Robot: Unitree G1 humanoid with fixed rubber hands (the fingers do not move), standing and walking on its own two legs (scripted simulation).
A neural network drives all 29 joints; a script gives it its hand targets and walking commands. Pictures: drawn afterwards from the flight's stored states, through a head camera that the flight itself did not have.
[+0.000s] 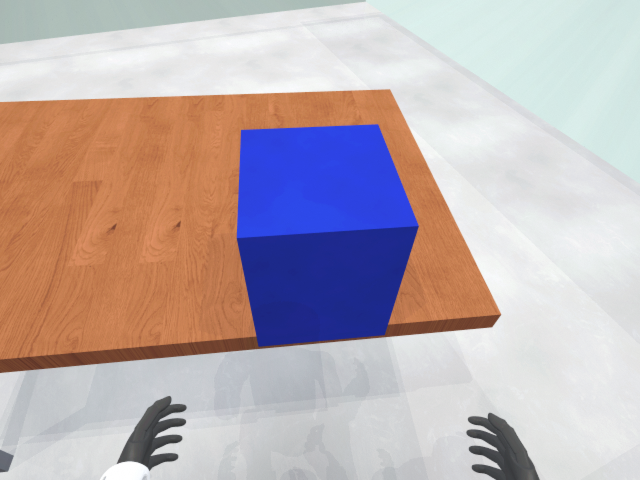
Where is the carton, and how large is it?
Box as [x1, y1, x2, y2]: [237, 124, 418, 346]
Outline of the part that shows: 377,124 241,130 237,241 259,346 384,334 418,225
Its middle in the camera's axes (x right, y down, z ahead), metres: +0.00 +0.00 +0.58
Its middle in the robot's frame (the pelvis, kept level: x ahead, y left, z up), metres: +0.44 +0.01 +0.04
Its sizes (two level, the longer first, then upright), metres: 0.210 0.200 0.250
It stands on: a table, 0.70 m high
